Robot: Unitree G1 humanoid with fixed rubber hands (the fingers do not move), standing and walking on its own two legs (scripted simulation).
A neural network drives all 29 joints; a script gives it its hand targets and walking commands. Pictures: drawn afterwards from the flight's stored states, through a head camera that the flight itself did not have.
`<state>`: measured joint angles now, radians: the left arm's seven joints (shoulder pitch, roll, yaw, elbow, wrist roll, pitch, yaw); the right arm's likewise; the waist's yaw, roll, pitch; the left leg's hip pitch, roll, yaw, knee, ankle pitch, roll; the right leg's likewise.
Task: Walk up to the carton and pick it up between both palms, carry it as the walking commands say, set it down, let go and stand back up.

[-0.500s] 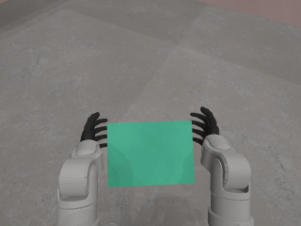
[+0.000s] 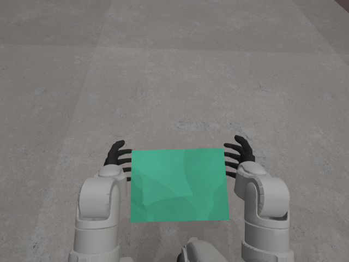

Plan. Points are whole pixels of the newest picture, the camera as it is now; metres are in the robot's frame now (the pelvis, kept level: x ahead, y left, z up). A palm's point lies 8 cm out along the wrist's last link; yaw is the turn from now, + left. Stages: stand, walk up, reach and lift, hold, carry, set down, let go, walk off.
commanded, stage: carry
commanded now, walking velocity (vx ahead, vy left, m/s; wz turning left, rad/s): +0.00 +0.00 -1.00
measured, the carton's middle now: (178, 183) +0.30 -0.01 -0.04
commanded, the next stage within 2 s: none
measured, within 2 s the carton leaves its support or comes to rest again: neither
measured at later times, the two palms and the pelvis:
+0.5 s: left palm (197, 140) +0.32 -0.04 +0.12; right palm (346, 182) +0.23 -0.30 +0.13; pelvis +0.03 -0.07 +0.03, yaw -19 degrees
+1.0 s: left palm (207, 131) +0.33 -0.06 +0.14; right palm out of the picture +0.23 -0.31 +0.15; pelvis +0.03 -0.08 +0.03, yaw -22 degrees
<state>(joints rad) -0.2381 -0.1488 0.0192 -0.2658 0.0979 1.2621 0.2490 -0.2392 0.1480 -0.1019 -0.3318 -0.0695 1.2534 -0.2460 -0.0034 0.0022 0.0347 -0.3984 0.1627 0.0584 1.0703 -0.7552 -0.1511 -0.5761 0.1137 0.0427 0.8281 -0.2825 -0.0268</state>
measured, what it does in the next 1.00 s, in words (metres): steps on the spot, turning right: left foot, then right foot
